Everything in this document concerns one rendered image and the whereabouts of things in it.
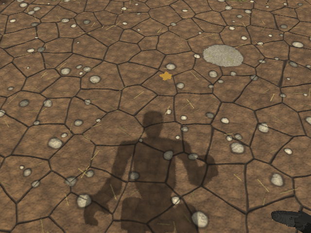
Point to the robot right hand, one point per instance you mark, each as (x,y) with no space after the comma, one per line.
(300,220)

